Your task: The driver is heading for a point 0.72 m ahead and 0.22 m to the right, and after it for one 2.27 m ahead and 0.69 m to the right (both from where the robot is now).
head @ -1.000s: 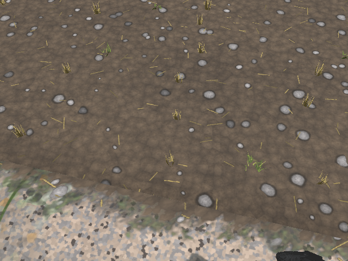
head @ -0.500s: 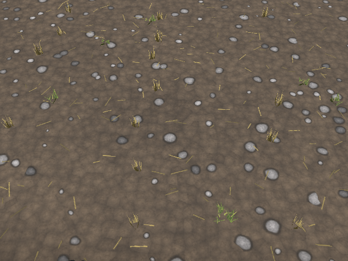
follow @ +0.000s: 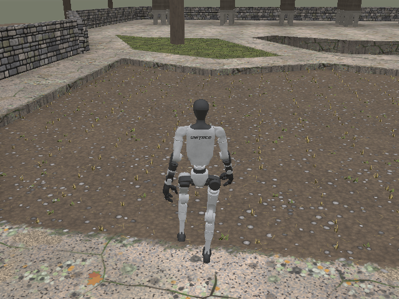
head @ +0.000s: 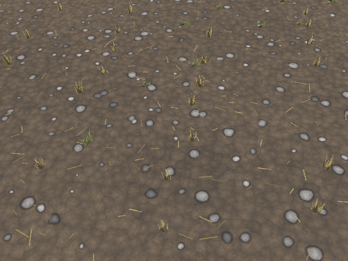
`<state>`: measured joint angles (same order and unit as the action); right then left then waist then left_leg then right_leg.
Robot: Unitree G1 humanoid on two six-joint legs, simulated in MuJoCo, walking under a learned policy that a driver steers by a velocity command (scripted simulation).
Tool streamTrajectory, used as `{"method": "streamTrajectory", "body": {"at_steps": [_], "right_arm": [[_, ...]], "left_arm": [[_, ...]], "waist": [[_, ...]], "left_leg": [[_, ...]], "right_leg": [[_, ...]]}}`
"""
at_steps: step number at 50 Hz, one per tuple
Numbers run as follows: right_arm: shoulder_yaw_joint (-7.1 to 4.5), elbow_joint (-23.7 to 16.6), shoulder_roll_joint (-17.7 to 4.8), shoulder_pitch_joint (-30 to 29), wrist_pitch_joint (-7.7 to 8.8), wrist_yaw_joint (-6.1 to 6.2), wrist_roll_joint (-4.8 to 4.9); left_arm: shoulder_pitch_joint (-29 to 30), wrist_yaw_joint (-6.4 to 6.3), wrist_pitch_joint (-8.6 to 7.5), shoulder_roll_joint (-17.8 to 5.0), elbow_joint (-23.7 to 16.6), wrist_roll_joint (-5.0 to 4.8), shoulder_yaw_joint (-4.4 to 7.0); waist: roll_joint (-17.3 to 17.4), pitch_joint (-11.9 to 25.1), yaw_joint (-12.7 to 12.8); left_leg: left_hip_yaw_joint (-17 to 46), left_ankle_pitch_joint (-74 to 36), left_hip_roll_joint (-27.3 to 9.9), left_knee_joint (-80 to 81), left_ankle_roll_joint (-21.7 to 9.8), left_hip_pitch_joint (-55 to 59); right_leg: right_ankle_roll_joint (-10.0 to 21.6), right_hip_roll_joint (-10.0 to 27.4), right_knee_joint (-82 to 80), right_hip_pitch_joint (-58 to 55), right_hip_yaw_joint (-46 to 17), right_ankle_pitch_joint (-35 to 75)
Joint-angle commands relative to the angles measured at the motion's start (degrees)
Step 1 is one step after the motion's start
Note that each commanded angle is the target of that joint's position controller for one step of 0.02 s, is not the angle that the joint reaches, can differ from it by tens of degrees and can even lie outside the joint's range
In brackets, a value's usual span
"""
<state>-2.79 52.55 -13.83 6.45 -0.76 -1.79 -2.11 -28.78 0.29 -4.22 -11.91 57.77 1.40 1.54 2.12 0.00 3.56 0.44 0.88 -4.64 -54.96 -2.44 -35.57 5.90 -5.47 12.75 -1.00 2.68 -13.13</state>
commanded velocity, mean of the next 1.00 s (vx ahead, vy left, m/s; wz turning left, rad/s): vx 0.50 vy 0.00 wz -0.49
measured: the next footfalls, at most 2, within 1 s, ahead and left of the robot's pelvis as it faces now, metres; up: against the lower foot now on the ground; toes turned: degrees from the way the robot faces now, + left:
left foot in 0.42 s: +0.44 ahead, +0.23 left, -0.19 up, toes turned -8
right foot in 0.88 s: +0.59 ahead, -0.03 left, -0.19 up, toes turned -32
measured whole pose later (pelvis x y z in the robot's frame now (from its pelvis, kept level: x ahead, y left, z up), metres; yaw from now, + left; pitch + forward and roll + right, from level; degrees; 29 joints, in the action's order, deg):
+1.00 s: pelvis +0.55 +0.05 -0.20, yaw -32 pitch +0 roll +1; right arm -2.8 49.3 -13.4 17.1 2.5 -0.8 -1.5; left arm -7.6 1.0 -0.6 -14.7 47.8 1.0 3.2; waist 1.3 -3.7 -2.4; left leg -3.5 22.8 -4.9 -68.5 0.2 -22.7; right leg 7.0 -5.5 30.3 18.2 3.1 -12.5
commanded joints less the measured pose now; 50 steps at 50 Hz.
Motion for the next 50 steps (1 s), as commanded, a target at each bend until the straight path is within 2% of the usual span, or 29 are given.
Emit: {"method": "streamTrajectory", "body": {"at_steps": [1, 5, 6, 8, 10, 12, 14, 17, 19, 20, 21, 22, 23, 24, 25, 26, 27, 29, 30, 33, 36, 40, 42, 43, 44, 45, 46, 48, 50], "right_arm": [[-1.79, -3.18, -5.95, -3.88, 0.59, -0.03, -0.55], [-1.37, -3.95, -4.73, -7.59, 2.26, -0.55, -0.79], [-1.86, -6.30, -5.63, -13.32, 3.01, -0.25, -0.64], [-3.07, -10.34, -9.30, -22.42, 4.07, 0.67, 0.26], [-2.84, -12.76, -8.62, -25.82, 5.13, 0.62, 0.78], [-1.44, -12.60, -4.21, -21.03, 5.26, -1.77, 0.87], [-0.99, -10.06, -2.76, -13.57, 4.48, -3.55, 2.18], [-1.22, -7.28, -5.32, -4.91, 4.02, -1.85, 1.18], [-2.38, -0.83, -7.48, 12.91, 4.68, 0.04, 0.41], [-3.72, 1.99, -10.73, 21.25, 4.72, 0.68, -0.83], [-3.33, 2.21, -12.67, 23.97, 4.75, 0.27, -2.05], [-2.18, 3.10, -13.45, 23.73, 6.01, -0.85, -2.15], [-2.99, 3.01, -12.52, 23.81, 5.27, -1.58, -0.43], [-4.39, 2.74, -16.65, 21.82, 4.89, -1.12, 0.55], [-3.93, -1.11, -13.52, 14.37, 5.23, -0.12, 0.29], [-2.64, -2.45, -9.33, 11.26, 5.76, 0.56, 0.29], [-1.46, -2.50, -6.46, 7.05, 6.61, 0.56, 0.18], [-0.86, -0.43, -5.19, 7.95, 7.58, 1.43, 0.33], [-0.73, -0.01, -4.77, 8.87, 7.77, 1.78, 0.55], [-0.63, 0.08, -3.87, 11.05, 7.83, 2.10, 1.27], [-0.95, 0.59, -4.90, 15.74, 6.73, 2.35, 1.73], [-1.87, 1.60, -7.51, 21.84, 4.62, 2.80, 0.73], [-2.28, 1.66, -9.32, 22.69, 3.63, 2.86, 0.61], [-2.30, 1.27, -9.85, 22.46, 3.17, 2.79, 0.92], [-2.00, -0.64, -9.35, 20.93, 3.13, 2.52, 1.22], [-0.44, -6.07, -2.35, 20.55, 3.71, 0.90, 1.37], [-1.81, -7.95, -7.88, 11.18, 4.01, 0.81, 0.39], [-1.23, -8.66, -6.01, 8.90, 4.87, 0.90, 1.20], [-1.22, -7.18, -5.59, 12.42, 3.47, 1.10, -0.15]], "left_arm": [[-5.19, -0.58, -0.45, -7.18, -1.74, 0.37, 1.48], [-4.78, -1.48, -0.53, -9.28, -2.69, 0.32, 2.38], [-10.05, -2.58, -1.04, -9.26, -0.21, 0.70, 2.77], [-15.83, -3.73, -1.70, -12.27, 0.96, 1.03, 4.02], [-15.45, -4.04, -2.57, -10.97, 1.15, 0.84, 4.15], [-3.67, -3.77, -3.42, -7.69, -1.98, 0.89, 2.90], [1.75, -2.89, -3.89, -8.50, -4.00, -0.20, 2.66], [-0.87, -3.37, -2.07, -8.48, -3.32, 1.24, 2.74], [-1.59, -4.49, 0.06, -9.01, -1.86, 1.29, 3.00], [-1.94, -4.37, 0.86, -9.63, -1.44, 0.20, 3.72], [-1.88, -3.96, 1.46, -6.27, -0.59, -1.01, 3.82], [-18.43, -4.16, 1.22, -1.78, -0.23, -3.11, 3.05], [-19.87, -4.69, 0.83, -2.24, 1.70, -3.10, 2.13], [-14.04, -4.59, 1.71, -2.69, -1.61, -2.37, 1.43], [-5.46, -3.42, 2.78, -4.17, -3.60, 0.88, 1.31], [3.47, -1.70, 3.48, -7.08, -5.56, 1.97, 2.12], [10.36, -0.19, 3.83, -8.41, -7.64, 1.29, 2.83], [16.40, 1.62, 4.72, -5.13, -10.44, 0.17, 2.08], [16.36, 2.07, 4.50, -3.64, -10.73, 0.94, 1.76], [17.54, 2.87, 3.76, -1.36, -11.62, 0.54, 0.58], [25.53, 4.12, 3.96, -2.24, -13.62, 0.32, 0.48], [33.04, 4.31, 3.65, -2.25, -16.71, 0.95, 0.52], [28.80, 3.74, 3.33, -3.11, -15.62, 1.10, 1.12], [21.48, 3.12, 2.84, -4.19, -13.50, 1.24, 1.84], [10.88, 2.21, 2.51, -8.83, -10.75, 2.02, 3.61], [9.31, 1.37, 2.79, -16.37, -11.28, 1.28, 5.18], [5.10, 0.78, 3.82, -16.87, -11.39, -0.21, 5.35], [10.58, 0.01, 4.07, -12.99, -9.78, -0.70, 4.42], [16.38, -0.20, 3.06, -10.24, -10.86, -1.10, 3.58]], "waist": [[-3.74, -5.74, -0.78], [-5.63, -6.04, 0.27], [-8.28, -7.84, 3.05], [-7.51, -9.87, 8.01], [-7.07, -12.44, 8.48], [-2.74, -10.17, 4.10], [-2.34, -6.23, 1.94], [-4.11, -3.21, 1.01], [-0.71, 2.64, -6.66], [5.96, 5.63, -10.77], [8.18, 5.04, -11.88], [16.09, 9.46, 1.37], [15.71, 15.64, -0.32], [16.71, 18.90, -0.97], [14.90, 15.91, -1.55], [10.66, 9.33, -3.02], [5.29, 1.18, -1.43], [6.11, -8.30, 0.47], [6.59, -7.66, 0.43], [6.84, -3.37, 0.98], [3.03, -4.43, -2.33], [0.43, -6.22, -5.87], [0.73, -1.82, -4.43], [-0.02, 2.80, -1.23], [-3.89, 9.19, 3.44], [-17.84, 14.22, 0.37], [-8.95, 13.78, 4.66], [-3.89, 0.60, 0.06], [-3.21, -1.16, -4.98]], "left_leg": [[0.17, 0.45, -0.84, -2.12, 0.28, -10.79], [-1.88, 1.43, 0.81, 1.27, 0.99, -6.67], [5.29, -2.04, -2.24, 2.48, 1.06, -18.60], [7.12, 6.20, -2.83, 5.79, 3.30, -36.85], [8.07, 4.71, -3.83, 10.33, 4.16, -37.66], [4.06, -22.45, -2.38, 22.55, 3.40, -7.68], [1.55, -34.94, -0.30, 23.20, 1.74, 16.87], [1.22, -37.26, -0.49, 29.91, 3.00, 22.67], [1.46, -45.45, -2.96, 42.46, 3.99, 33.33], [0.63, -44.71, -3.98, 43.40, 4.53, 45.34], [4.61, -43.81, -8.12, 33.76, 3.78, 52.77], [5.21, -85.76, -16.85, 11.49, 7.48, 63.93], [11.14, -76.26, -20.74, 10.75, 5.53, 65.74], [23.96, -27.93, -25.95, 24.24, -3.34, 57.52], [28.15, 14.83, -24.95, 34.16, -7.67, 44.21], [25.67, 20.49, -23.21, 37.21, -8.69, 33.21], [17.06, 17.94, -20.66, 38.79, -6.10, 21.41], [9.16, 12.89, -16.25, 43.41, -4.94, 7.82], [6.72, 9.19, -14.79, 43.08, -5.68, 8.19], [-1.78, -9.29, -13.39, 41.39, -5.83, 15.57], [-6.24, -7.96, -13.26, 43.10, -4.66, 22.40], [-9.57, -14.79, -13.35, 38.68, -4.10, 36.18], [-12.94, -32.67, -12.88, 26.76, -3.88, 39.77], [-15.05, -35.65, -12.17, 15.46, -2.91, 37.30], [-15.94, -24.86, -10.70, -0.88, -0.69, 25.84], [-14.92, 28.30, -0.01, -21.16, 2.96, -1.13], [-2.90, 29.71, 3.43, -26.04, 3.12, -10.49], [-0.13, 21.26, -1.83, -17.66, 1.97, -11.11], [0.26, 19.59, -2.96, -10.78, 2.86, -1.10]], "right_leg": [[10.27, 19.17, -0.19, -3.44, -15.55, 18.29], [9.81, 18.10, 6.47, -2.23, -14.53, 26.31], [9.59, 20.77, 8.57, -13.66, -20.28, 21.75], [10.18, 22.02, 9.52, -27.53, -25.71, 13.63], [10.26, 21.93, 9.82, -24.16, -27.21, 11.29], [6.02, 14.24, 11.38, 4.08, -19.55, -0.39], [2.87, 10.83, 12.08, 21.74, -15.51, -7.83], [0.31, 7.37, 30.83, 13.77, -13.17, -8.72], [0.30, 5.10, 57.73, 7.45, -12.32, -1.06], [-0.52, 2.31, 76.53, 15.00, -10.79, -11.43], [-1.58, -3.46, 98.23, 29.82, -12.00, -39.87], [-2.73, 0.82, 102.21, 42.98, -13.64, -42.26], [-2.23, 4.25, 103.41, 50.15, -12.01, -34.22], [-2.61, 4.77, 108.19, 54.95, -5.85, -25.08], [-1.76, 9.09, 103.89, 53.59, -4.24, -15.24], [-1.09, 9.99, 102.02, 51.38, -3.72, -12.40], [-1.07, 12.33, 84.68, 47.63, -7.76, -2.71], [-3.08, 12.34, 66.77, 41.75, -8.19, 4.87], [-3.65, 11.21, 60.85, 39.58, -7.40, 9.23], [-1.58, 10.79, 44.17, 34.29, -4.22, 13.68], [0.80, 9.27, 35.29, 31.76, 0.87, 12.43], [2.60, 6.51, 25.75, 34.25, 4.62, 1.37], [4.09, 1.87, 22.54, 26.72, 7.36, -4.49], [5.55, -0.41, 18.81, 16.79, 7.34, -2.66], [9.01, 5.20, 14.99, 1.10, -3.29, -4.78], [16.85, 24.39, 9.99, -17.47, -34.48, -7.02], [17.63, 25.87, 3.53, -18.21, -44.72, -5.55], [13.63, 21.85, 3.27, -5.32, -28.88, 7.57], [11.07, 16.40, 1.58, 5.33, -21.05, 17.47]]}}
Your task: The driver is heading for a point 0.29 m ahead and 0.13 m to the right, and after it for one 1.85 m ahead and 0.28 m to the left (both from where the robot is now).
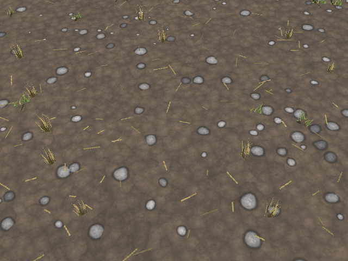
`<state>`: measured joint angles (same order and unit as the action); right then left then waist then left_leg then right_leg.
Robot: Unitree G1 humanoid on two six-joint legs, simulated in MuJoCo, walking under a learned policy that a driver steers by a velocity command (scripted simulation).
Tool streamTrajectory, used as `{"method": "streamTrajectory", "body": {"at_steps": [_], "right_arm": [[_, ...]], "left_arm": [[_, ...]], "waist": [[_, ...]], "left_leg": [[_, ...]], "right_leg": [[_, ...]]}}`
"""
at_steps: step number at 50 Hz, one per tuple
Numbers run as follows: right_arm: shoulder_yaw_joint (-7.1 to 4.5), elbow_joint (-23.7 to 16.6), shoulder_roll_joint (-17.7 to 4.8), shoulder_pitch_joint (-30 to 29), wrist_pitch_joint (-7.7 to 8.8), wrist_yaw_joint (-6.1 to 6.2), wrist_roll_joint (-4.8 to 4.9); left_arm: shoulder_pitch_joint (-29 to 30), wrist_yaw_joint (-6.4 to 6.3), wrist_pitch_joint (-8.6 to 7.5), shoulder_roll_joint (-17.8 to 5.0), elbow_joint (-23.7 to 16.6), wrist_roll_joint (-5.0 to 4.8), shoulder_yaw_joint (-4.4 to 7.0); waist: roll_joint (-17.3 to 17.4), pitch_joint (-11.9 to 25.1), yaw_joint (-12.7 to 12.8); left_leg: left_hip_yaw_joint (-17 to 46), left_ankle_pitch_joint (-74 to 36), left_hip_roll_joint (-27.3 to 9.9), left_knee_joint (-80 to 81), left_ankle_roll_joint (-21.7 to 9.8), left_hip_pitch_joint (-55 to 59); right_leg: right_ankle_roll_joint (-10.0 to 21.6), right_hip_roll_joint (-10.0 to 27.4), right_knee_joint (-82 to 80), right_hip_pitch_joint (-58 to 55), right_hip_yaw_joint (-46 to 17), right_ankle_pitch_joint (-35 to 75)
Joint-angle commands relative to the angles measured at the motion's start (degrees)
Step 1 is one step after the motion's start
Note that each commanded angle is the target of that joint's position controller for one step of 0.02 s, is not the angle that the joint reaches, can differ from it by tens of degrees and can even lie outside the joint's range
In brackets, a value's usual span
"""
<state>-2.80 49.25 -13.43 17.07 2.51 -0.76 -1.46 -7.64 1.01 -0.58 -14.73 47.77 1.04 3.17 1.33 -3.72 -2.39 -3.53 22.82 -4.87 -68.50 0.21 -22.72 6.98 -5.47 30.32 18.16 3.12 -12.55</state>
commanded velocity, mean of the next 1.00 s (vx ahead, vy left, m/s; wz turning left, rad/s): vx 0.21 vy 0.00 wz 0.04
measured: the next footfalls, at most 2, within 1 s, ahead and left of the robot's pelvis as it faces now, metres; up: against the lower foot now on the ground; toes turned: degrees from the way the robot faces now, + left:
left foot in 0.38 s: +0.37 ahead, +0.10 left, +0.00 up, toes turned -10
right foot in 0.88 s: +0.29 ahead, -0.07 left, +0.00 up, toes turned +9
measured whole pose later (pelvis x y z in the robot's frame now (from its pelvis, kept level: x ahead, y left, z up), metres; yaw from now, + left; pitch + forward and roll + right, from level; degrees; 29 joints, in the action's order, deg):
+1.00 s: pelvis +0.23 +0.02 +0.01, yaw +8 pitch +0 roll +0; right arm -5.4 47.7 -17.7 11.9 -3.4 -0.5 -1.6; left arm -12.3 -3.2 0.4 -14.5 48.3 1.2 1.9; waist 3.3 -2.1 -0.7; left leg 5.9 21.7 7.6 -54.2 0.3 -29.2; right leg 2.6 -2.2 23.5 11.5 -0.4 -12.0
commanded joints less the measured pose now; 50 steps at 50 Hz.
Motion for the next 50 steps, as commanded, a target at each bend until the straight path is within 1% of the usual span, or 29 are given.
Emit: {"method": "streamTrajectory", "body": {"at_steps": [1, 4, 9, 12, 14, 16, 17, 18, 19, 20, 21, 22, 23, 24, 25, 27, 29, 33, 35, 38, 40, 42, 43, 44, 45, 46, 47, 48, 50], "right_arm": [[-1.31, -3.40, -5.88, 2.54, -0.79, 0.05, -1.26], [-1.35, -4.66, -5.11, -0.66, -1.68, -0.34, -1.20], [-1.14, -8.58, -5.49, -13.06, -1.42, -0.46, -0.64], [-0.55, -10.06, -5.19, -16.86, -0.78, -0.28, -0.22], [-0.04, -9.62, -4.76, -16.14, -0.22, -0.05, -0.14], [-0.28, -7.91, -5.96, -11.77, 0.43, 0.16, -0.43], [-0.60, -6.23, -6.69, -7.32, 0.82, 0.36, -0.61], [-0.71, -4.11, -6.93, -1.67, 1.62, 0.60, -0.81], [-1.03, -2.75, -9.46, 3.85, 2.60, 1.01, -1.22], [-1.76, -2.87, -13.84, 6.01, 2.46, 0.88, -1.32], [-2.01, -2.28, -13.11, 5.89, 1.28, 0.39, 1.20], [-1.23, -3.42, -9.72, 0.24, 0.90, 0.05, 2.10], [-0.35, -3.99, -6.91, -3.83, 0.60, 0.02, 1.77], [-0.07, -3.81, -6.37, -4.84, 0.40, 0.17, 1.42], [-0.22, -3.13, -6.92, -4.33, 0.19, 0.39, 1.52], [-0.72, -2.44, -8.06, -3.35, -0.17, 0.34, 1.38], [-1.20, -2.45, -9.00, -3.05, -0.71, 0.39, 1.12], [-2.13, -2.76, -9.99, -2.13, -2.95, 0.62, 0.50], [-2.55, -3.12, -10.20, -2.23, -3.85, 0.62, 0.32], [-3.17, -3.30, -10.64, -2.45, -4.70, 0.54, 0.13], [-3.45, -3.60, -10.62, -3.30, -5.13, 0.37, 0.07], [-3.64, -3.90, -10.46, -4.73, -5.70, 0.26, 0.35], [-3.64, -4.23, -10.26, -5.72, -5.90, 0.34, 0.80], [-3.22, -4.88, -8.54, -5.00, -5.78, 0.47, 1.38], [-2.74, -6.57, -5.75, -4.52, -5.50, 0.50, 2.74], [-3.59, -4.84, -9.27, -3.49, -5.18, 1.03, 0.40], [-4.18, -4.16, -11.14, -3.31, -5.11, 0.86, -0.36], [-4.17, -3.23, -10.08, -1.31, -5.27, 0.50, -0.52], [-3.93, -2.11, -9.16, 0.73, -6.21, -0.10, -0.71]], "left_arm": [[-4.22, -0.71, -1.35, -6.98, -1.05, -0.77, 1.72], [-6.78, -0.43, -2.44, -9.07, -0.04, -1.21, 2.36], [-13.53, -0.41, -2.59, -9.11, 1.35, -1.09, 2.78], [-16.20, -0.80, -2.42, -9.30, 2.01, -0.83, 2.84], [-16.63, -1.10, -2.22, -8.20, 2.38, -0.41, 2.32], [-16.24, -1.60, -2.52, -7.36, 2.79, -0.19, 1.80], [-15.48, -1.88, -2.91, -7.69, 3.06, -0.25, 1.75], [-14.25, -1.94, -3.25, -8.18, 3.38, -0.79, 1.74], [-15.05, -1.89, -3.77, -6.72, 2.38, -1.18, 1.27], [-25.96, -2.19, -3.49, -1.64, 3.51, -2.71, 0.37], [-28.61, -2.51, -2.66, -5.12, 5.41, -1.73, 0.80], [-23.22, -2.33, -1.89, -6.56, 5.39, 0.15, 1.02], [-17.12, -2.04, -1.62, -6.19, 3.99, 0.94, 0.85], [-13.57, -1.82, -1.17, -5.75, 2.88, 0.90, 0.74], [-12.73, -1.63, -0.43, -5.31, 2.36, 1.07, 0.69], [-13.26, -1.85, 0.44, -4.39, 2.45, 0.59, 0.31], [-12.15, -2.18, 1.11, -3.90, 2.22, 0.31, 0.12], [-6.20, -2.79, 2.54, -4.16, 0.54, 0.20, 0.08], [-3.91, -2.90, 2.71, -4.20, -0.21, 0.01, 0.03], [-2.99, -3.27, 2.16, -3.87, -0.75, -0.55, -0.25], [-4.49, -3.61, 1.54, -3.60, -0.56, -1.01, -0.46], [-8.01, -4.03, 0.85, -3.43, 0.07, -1.43, -0.54], [-10.61, -4.38, 0.43, -3.77, 0.61, -1.31, -0.40], [-11.17, -4.93, 0.10, -7.14, 0.36, -0.74, 0.40], [-8.69, -5.24, 0.15, -13.67, -1.44, 0.28, 1.81], [-1.12, -4.97, 0.20, -13.21, -3.22, 1.15, 1.76], [-0.03, -4.69, 0.08, -8.45, -3.99, 0.88, 0.61], [1.94, -4.35, 0.00, -5.83, -4.32, 0.44, -0.08], [2.33, -4.17, -0.12, -5.32, -5.34, 0.07, -0.28]], "waist": [[-2.51, 3.24, 0.18], [-1.99, 3.72, 0.07], [-3.85, 1.08, 4.62], [-4.64, 0.87, 5.85], [-5.88, 1.58, 6.02], [-7.10, 2.84, 4.67], [-6.96, 4.03, 2.63], [-5.03, 5.82, -0.77], [-1.25, 11.08, -2.06], [12.80, 19.86, 1.85], [11.46, 23.32, 2.14], [4.15, 15.46, 3.04], [1.56, 10.03, 2.85], [1.84, 7.26, 3.01], [3.47, 6.74, 3.52], [4.26, 8.65, 4.31], [4.12, 9.41, 4.39], [5.83, 7.26, 2.62], [6.48, 5.72, 1.94], [6.55, 4.89, 1.56], [6.85, 5.13, 1.90], [7.08, 4.88, 3.54], [6.82, 4.48, 5.02], [2.14, 3.85, 4.55], [-12.24, 4.69, 3.09], [-10.29, 1.07, 1.48], [-5.29, 1.89, 0.18], [-4.30, 1.96, -1.66], [-7.50, 2.70, -1.61]], "left_leg": [[3.97, -2.98, -2.20, 4.10, 0.71, -10.98], [3.32, -8.07, -1.02, 10.02, 2.03, -10.41], [4.29, -18.52, -0.06, 21.67, 2.80, -15.52], [3.70, -20.01, 2.56, 27.07, 2.03, -13.53], [2.34, -20.43, 4.15, 31.49, 0.43, -8.96], [2.48, -20.31, 5.35, 35.83, -1.67, -0.83], [2.32, -20.43, 6.23, 38.38, -2.93, 3.95], [1.66, -26.75, 6.20, 44.86, -4.06, 10.33], [8.00, -43.38, -1.15, 43.31, -5.54, 21.33], [26.52, -74.77, -18.01, 37.85, -15.43, 36.18], [35.74, -70.98, -19.84, 42.55, -19.55, 34.50], [31.21, -59.32, -16.03, 45.22, -18.34, 27.12], [26.68, -53.77, -12.47, 46.97, -16.37, 21.92], [22.86, -54.31, -9.67, 48.45, -14.90, 18.73], [20.59, -54.38, -7.53, 49.33, -13.64, 16.38], [19.02, -53.09, -5.33, 49.65, -12.69, 14.95], [19.34, -45.55, -4.62, 50.53, -12.83, 13.64], [24.38, -13.74, -3.41, 54.94, -12.88, 8.41], [27.24, -3.48, -3.13, 56.85, -12.50, 6.32], [30.16, -1.47, -2.79, 57.07, -11.69, 4.92], [31.78, -2.50, -2.29, 56.67, -10.76, 4.50], [32.91, -2.38, -0.93, 55.89, -8.68, 2.84], [32.19, 0.04, 0.91, 54.79, -6.43, 0.27], [28.70, 5.16, 4.93, 50.17, -2.94, -3.65], [16.63, 8.36, 13.52, 34.43, -0.12, -10.58], [9.95, 6.86, 13.64, 19.77, 0.28, -11.30], [10.43, 4.49, 10.77, 11.95, 0.25, -6.01], [9.78, 1.70, 10.53, 7.44, 0.21, -4.78], [7.83, -0.33, 10.09, 0.50, 1.06, -7.27]], "right_leg": [[9.95, 15.26, -16.42, -11.78, -19.80, 20.80], [9.71, 12.90, -17.74, -9.55, -17.79, 21.23], [8.16, 12.22, -18.55, -12.46, -20.28, 14.95], [6.58, 11.78, -12.99, -14.47, -19.32, 31.39], [4.51, 11.34, -10.30, -15.09, -17.16, 37.40], [1.73, 11.44, -7.38, -15.21, -17.38, 39.83], [0.76, 11.32, -3.80, -16.07, -17.40, 43.80], [-0.38, 9.14, 3.39, -16.65, -15.29, 44.01], [-1.71, 5.72, 13.97, -11.85, -13.37, 29.92], [-3.78, -2.42, 32.88, -0.27, -9.12, -14.37], [-4.01, -3.26, 39.16, 3.66, -9.57, -22.27], [-4.73, 0.14, 41.11, 5.58, -9.77, -17.80], [-5.14, 1.82, 38.86, 7.28, -8.39, -15.10], [-5.61, 3.27, 36.57, 7.86, -7.68, -13.57], [-6.09, 4.13, 34.22, 6.35, -7.17, -12.05], [-7.08, 3.60, 31.61, 3.66, -6.28, -10.82], [-7.89, 3.42, 28.43, 3.68, -5.71, -11.55], [-8.30, 3.32, 22.36, 4.77, -5.67, -11.83], [-8.25, 3.04, 19.70, 4.47, -5.85, -11.15], [-7.70, 1.99, 15.17, 2.03, -6.07, -11.05], [-6.77, 1.01, 10.23, -1.24, -6.13, -11.39], [-5.31, -0.11, 0.34, -6.93, -5.88, -9.28], [-4.44, 0.12, -7.77, -11.70, -5.79, -5.99], [-2.99, 6.03, -16.04, -15.03, -11.71, -9.39], [2.85, 21.48, -22.13, -15.44, -29.80, -16.86], [6.18, 27.17, -22.90, -5.98, -31.65, -9.93], [6.35, 24.80, -19.85, -1.58, -26.14, -0.01], [4.75, 20.90, -17.93, -0.88, -19.91, 6.41], [3.51, 17.06, -15.35, -4.91, -12.85, 14.49]]}}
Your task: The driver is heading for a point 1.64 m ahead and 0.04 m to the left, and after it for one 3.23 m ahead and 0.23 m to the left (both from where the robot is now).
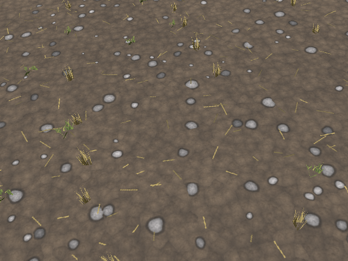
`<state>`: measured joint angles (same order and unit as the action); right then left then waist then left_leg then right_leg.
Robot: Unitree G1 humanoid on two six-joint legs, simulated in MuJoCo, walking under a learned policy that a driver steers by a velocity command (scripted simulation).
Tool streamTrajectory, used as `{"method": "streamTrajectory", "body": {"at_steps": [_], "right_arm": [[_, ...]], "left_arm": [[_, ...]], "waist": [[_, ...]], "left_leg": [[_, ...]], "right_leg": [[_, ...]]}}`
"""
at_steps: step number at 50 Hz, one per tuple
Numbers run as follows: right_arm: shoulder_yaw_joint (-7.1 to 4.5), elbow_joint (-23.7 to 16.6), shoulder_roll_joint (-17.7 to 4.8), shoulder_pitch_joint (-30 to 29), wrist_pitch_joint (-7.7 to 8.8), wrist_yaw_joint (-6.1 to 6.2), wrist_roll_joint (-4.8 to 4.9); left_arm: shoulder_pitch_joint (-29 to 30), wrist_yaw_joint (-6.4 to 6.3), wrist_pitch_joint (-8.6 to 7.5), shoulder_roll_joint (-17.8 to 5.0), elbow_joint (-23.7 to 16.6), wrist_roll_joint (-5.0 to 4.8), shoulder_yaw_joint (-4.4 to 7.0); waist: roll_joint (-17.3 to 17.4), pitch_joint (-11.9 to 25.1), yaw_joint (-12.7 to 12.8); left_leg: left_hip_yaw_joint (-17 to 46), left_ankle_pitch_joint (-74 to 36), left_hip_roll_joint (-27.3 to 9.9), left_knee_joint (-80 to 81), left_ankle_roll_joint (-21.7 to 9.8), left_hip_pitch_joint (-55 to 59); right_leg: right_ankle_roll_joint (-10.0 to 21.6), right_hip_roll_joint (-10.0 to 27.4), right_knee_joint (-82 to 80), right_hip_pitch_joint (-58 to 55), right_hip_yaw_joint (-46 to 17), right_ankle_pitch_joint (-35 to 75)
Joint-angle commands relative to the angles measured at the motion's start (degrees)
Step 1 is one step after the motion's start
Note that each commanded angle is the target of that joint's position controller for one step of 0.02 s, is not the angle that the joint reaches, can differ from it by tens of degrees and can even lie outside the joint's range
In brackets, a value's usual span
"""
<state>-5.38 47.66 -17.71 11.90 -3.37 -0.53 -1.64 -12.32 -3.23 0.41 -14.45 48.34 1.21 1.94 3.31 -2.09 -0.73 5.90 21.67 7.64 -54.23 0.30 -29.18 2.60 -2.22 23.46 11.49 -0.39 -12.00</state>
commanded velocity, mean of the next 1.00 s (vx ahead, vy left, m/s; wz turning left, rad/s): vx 0.00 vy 0.00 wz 0.26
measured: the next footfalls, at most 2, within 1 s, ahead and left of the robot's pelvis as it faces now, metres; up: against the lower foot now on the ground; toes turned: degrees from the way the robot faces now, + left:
left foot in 0.34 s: -0.02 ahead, +0.12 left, +0.00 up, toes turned +12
right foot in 0.74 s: +0.02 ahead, -0.08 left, +0.00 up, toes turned +14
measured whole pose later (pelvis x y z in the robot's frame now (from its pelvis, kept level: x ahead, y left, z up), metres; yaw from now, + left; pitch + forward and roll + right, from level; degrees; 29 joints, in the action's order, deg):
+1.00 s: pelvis -0.04 +0.02 +0.00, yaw +14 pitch -2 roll +0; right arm 0.0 61.4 -13.2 12.7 -0.8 1.5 -0.6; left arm -12.2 -1.8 0.3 -11.3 62.3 0.6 0.0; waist 0.4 -2.4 -0.6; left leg 0.9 11.5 3.2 -20.8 -2.5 -7.1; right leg 0.4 -0.3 22.1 6.9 -0.3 -13.1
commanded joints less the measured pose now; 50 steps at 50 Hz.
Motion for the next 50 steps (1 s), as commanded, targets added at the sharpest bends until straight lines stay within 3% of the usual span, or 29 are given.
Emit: {"method": "streamTrajectory", "body": {"at_steps": [1, 4, 6, 13, 15, 16, 17, 18, 19, 20, 21, 23, 24, 26, 30, 34, 36, 37, 38, 39, 40, 42, 50], "right_arm": [[-1.22, -0.78, -4.83, 5.17, -0.69, -0.68, -0.28], [-0.43, -2.73, -3.82, 0.14, -1.22, -1.43, 0.41], [-0.05, -3.67, -3.44, -1.50, -1.43, -1.69, 0.74], [0.85, -5.84, -2.66, -3.00, -1.26, -1.85, 1.93], [1.12, -4.72, -1.90, -0.01, -0.63, -1.41, 1.83], [1.26, -4.08, -2.25, 1.31, 0.08, -0.89, 1.18], [0.71, -4.06, -5.83, 1.96, 1.03, -0.26, 0.00], [-0.65, -4.87, -13.55, 1.35, 1.62, -0.19, 0.41], [-0.12, -3.43, -10.11, 4.19, 1.96, 0.25, 0.79], [1.21, -3.53, -6.33, 0.70, 2.13, 0.48, 0.74], [2.07, -3.97, -4.08, -3.36, 1.97, 0.79, 0.50], [2.62, -3.78, -3.45, -4.79, 2.20, 1.52, 0.92], [2.89, -3.23, -3.20, -4.04, 2.33, 1.52, 1.01], [3.20, -1.87, -3.26, -2.78, 2.67, 1.56, 1.04], [3.60, 0.70, -3.75, -1.64, 2.79, 1.88, 0.52], [3.94, 2.73, -3.60, -2.41, 3.01, 2.19, 0.48], [4.19, 3.64, -3.00, -3.36, 3.13, 2.26, 1.04], [4.47, 4.04, -2.06, -2.10, 3.46, 2.10, 1.19], [4.16, 4.98, -1.92, 1.21, 3.51, 1.76, 1.37], [4.33, 6.46, -1.40, 0.67, 3.29, 1.86, 1.24], [4.17, 7.24, -1.92, -0.18, 3.11, 2.03, 1.14], [3.96, 8.20, -2.21, -0.58, 2.94, 1.98, 1.05], [4.84, 13.14, 0.00, 1.71, 3.06, 2.21, 0.97]], "left_arm": [[5.42, 0.17, -1.02, -5.78, -5.84, -0.08, 0.96], [-0.99, 0.26, -0.82, -7.54, -4.31, 0.06, 1.65], [-2.99, 0.34, -0.76, -8.92, -3.70, 0.09, 2.25], [-1.60, 2.17, -0.48, -11.16, -3.37, 0.50, 3.45], [0.01, 2.54, -0.06, -11.47, -3.03, -0.04, 3.64], [-0.41, 2.61, 0.19, -11.05, -2.54, -0.36, 3.58], [-2.67, 2.90, 0.45, -8.18, -2.43, -0.22, 2.93], [-1.21, 2.74, 0.80, -2.93, -5.34, -0.44, 1.41], [1.63, 1.94, 1.77, -5.92, -4.41, -0.15, 1.85], [0.97, 2.17, 2.26, -6.21, -3.49, -0.94, 2.05], [0.33, 2.48, 2.22, -6.52, -2.29, -1.31, 2.16], [-1.75, 2.86, 2.31, -7.71, -0.20, -0.10, 2.56], [-2.51, 3.00, 2.43, -7.28, 0.68, -0.02, 2.44], [-2.32, 3.00, 2.69, -6.00, 1.56, -0.36, 2.04], [-0.34, 2.25, 2.96, -4.89, 2.79, -0.50, 1.42], [-1.55, 1.32, 2.35, -4.14, 5.29, -0.93, 0.91], [-4.03, 1.01, 1.49, -3.31, 7.38, -0.49, 0.29], [-4.53, 0.85, 0.78, -4.94, 7.99, 0.20, 0.36], [-2.47, 1.03, 0.40, -7.58, 8.26, -0.06, 0.74], [-0.82, 1.59, 0.18, -5.40, 8.73, -0.72, 0.27], [-0.74, 1.86, -0.12, -3.78, 9.08, -0.66, -0.21], [-1.16, 1.60, -0.35, -4.07, 10.30, -0.60, -0.37], [-1.69, 1.24, -0.54, -2.78, 13.45, -0.63, -1.08]], "waist": [[-9.98, 1.20, -2.33], [-10.53, 1.78, 1.44], [-11.43, 2.69, 2.63], [-14.52, 4.59, 2.86], [-13.55, 5.11, 0.39], [-11.18, 4.97, -0.82], [-1.40, 6.20, -0.14], [13.10, 4.28, 0.35], [5.57, 5.40, -2.65], [4.03, 3.13, -0.18], [3.70, 1.06, 1.38], [5.79, 1.53, 2.12], [4.47, 2.65, 2.07], [2.95, 3.01, 1.60], [3.86, 0.99, 0.21], [3.00, 1.14, 0.76], [0.45, 1.50, 2.78], [-1.69, 2.83, 1.94], [-6.37, 1.51, -1.51], [-7.99, 0.96, -0.52], [-7.31, 0.29, 0.34], [-7.51, 0.23, 0.48], [-3.94, -1.07, 0.52]], "left_leg": [[-2.39, 1.00, -3.01, -13.92, 1.65, -2.31], [-3.63, 1.92, -4.65, -7.22, 3.47, -5.50], [-4.39, 3.59, -5.31, -3.00, 3.85, -4.22], [-9.48, 5.70, -5.33, 13.50, 0.45, 9.66], [-10.43, -1.95, -4.65, 25.37, -1.20, 15.94], [-8.96, -11.11, -5.18, 35.57, -1.87, 21.46], [3.01, -13.70, -13.75, 40.64, -3.12, 29.76], [19.71, -40.37, -29.52, 38.62, -10.45, 29.51], [15.53, -42.33, -29.35, 36.31, -14.93, 26.48], [11.10, -39.41, -25.77, 36.79, -14.56, 24.70], [7.78, -35.65, -22.21, 37.73, -12.24, 23.35], [3.98, -41.25, -18.72, 37.24, -10.50, 24.96], [3.08, -42.93, -18.41, 36.81, -10.46, 25.53], [2.77, -41.38, -18.50, 36.71, -10.62, 26.16], [4.57, -32.53, -18.50, 37.14, -11.05, 24.05], [7.21, -28.18, -18.59, 36.43, -11.01, 21.88], [6.83, -25.66, -17.21, 35.32, -8.01, 18.49], [6.41, -22.49, -15.66, 34.87, -5.95, 16.00], [3.44, -17.91, -11.78, 36.47, -5.13, 15.67], [1.85, -15.22, -10.44, 37.72, -4.55, 19.16], [1.70, -15.31, -10.45, 37.02, -4.16, 20.96], [1.60, -16.79, -10.85, 36.12, -4.27, 22.22], [1.34, -14.32, -11.00, 37.21, -3.25, 19.86]], "right_leg": [[8.22, 13.58, -7.27, -0.75, -7.90, 18.33], [9.29, 15.06, -5.01, -9.73, -6.85, 24.73], [9.69, 16.56, -3.98, -12.51, -6.51, 26.53], [8.90, 18.13, -0.33, -7.42, -2.50, 27.11], [6.92, 17.32, 3.28, -5.32, -1.24, 25.58], [3.94, 16.30, 6.29, -1.78, 0.44, 21.43], [0.00, 12.69, 15.44, 6.82, 4.26, 8.46], [-3.21, 3.09, 21.96, 18.31, 7.92, -20.44], [-3.03, 5.49, 28.27, 14.75, 0.54, -22.53], [-2.71, 5.35, 29.84, 14.56, -0.49, -19.48], [-2.65, 5.68, 28.82, 14.26, -1.00, -15.48], [-3.13, 4.92, 29.15, 13.04, -0.26, -10.88], [-3.47, 4.45, 29.14, 11.76, -0.17, -10.12], [-4.06, 4.26, 26.66, 10.45, -0.32, -9.64], [-4.03, 3.70, 17.87, 7.07, -0.20, -10.81], [-2.98, 2.99, 7.85, 1.21, 0.06, -8.57], [-2.33, 4.56, -4.54, -7.13, -1.24, 5.14], [-1.83, 8.15, -4.88, -11.82, -5.22, 10.85], [-0.58, 10.21, -2.00, -10.35, -7.05, 16.42], [-0.15, 9.60, -2.13, -6.22, -6.36, 13.40], [-0.58, 8.93, -3.22, -4.63, -5.88, 10.68], [-0.88, 8.25, -4.54, -3.65, -5.60, 8.80], [-0.14, 7.99, -5.41, -3.51, -5.86, 5.00]]}}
